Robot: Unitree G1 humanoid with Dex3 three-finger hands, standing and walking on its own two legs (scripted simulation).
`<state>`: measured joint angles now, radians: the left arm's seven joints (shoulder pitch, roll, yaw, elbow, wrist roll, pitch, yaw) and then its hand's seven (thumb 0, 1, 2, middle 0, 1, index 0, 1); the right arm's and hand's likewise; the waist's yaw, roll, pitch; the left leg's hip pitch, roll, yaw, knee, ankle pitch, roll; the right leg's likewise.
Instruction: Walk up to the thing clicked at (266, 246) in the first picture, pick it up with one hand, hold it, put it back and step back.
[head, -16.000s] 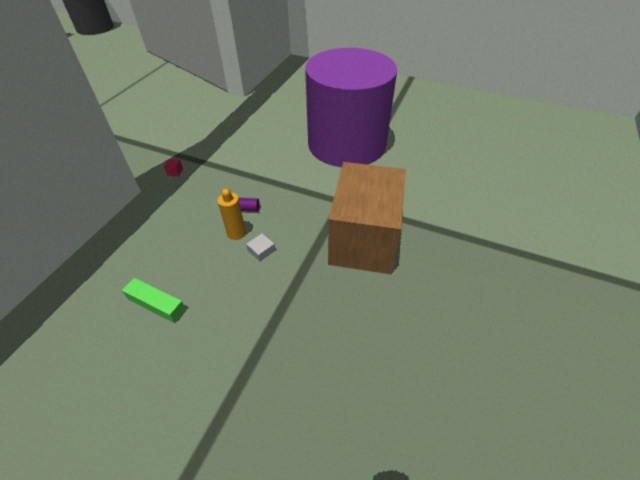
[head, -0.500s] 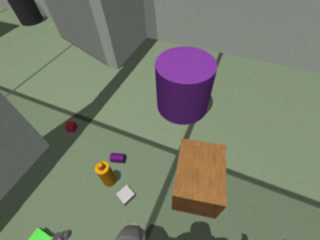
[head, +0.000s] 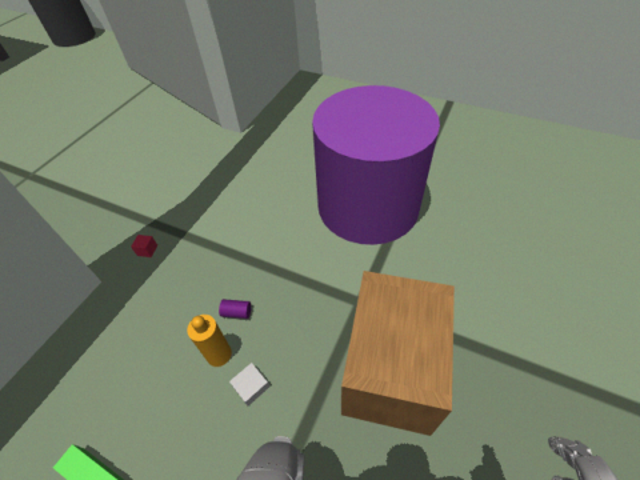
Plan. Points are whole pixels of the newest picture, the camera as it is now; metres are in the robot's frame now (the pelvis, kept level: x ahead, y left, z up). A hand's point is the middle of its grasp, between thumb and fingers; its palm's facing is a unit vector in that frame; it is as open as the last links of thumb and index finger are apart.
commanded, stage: walk up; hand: left
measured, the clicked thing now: (249, 384) +0.45 +0.28 -0.72
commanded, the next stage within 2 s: stand in 1.60 s
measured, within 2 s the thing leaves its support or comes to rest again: neither
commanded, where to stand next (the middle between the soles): +0.07 +0.02 m, yaw +3 degrees
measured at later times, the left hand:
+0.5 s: hand out of the picture +0.06 +0.27 -0.12, palm faces +0.02 -0.93 -0.38, open 7.4 cm
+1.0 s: hand out of the picture +0.06 +0.28 -0.12, palm faces +0.06 -0.93 -0.35, open 7.4 cm
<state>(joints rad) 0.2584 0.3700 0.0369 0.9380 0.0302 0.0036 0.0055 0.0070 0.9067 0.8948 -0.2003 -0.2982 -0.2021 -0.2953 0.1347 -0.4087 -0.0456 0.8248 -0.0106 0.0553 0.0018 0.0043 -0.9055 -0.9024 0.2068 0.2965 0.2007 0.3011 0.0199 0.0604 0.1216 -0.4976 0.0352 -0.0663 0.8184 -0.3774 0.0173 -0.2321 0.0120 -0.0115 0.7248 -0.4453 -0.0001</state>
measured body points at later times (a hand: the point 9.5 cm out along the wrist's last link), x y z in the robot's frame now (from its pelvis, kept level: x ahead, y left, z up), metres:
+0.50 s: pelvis -0.02 +0.01 +0.01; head -0.01 +0.00 +0.46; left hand +0.05 +0.31 -0.10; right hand +0.08 -0.30 -0.11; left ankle +0.01 +0.14 -0.71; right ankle +0.00 -0.12 -0.71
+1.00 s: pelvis +0.00 +0.02 +0.03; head +0.01 +0.02 +0.48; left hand +0.06 +0.33 -0.09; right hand +0.11 -0.28 -0.09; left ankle +0.01 +0.15 -0.71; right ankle +0.00 -0.12 -0.71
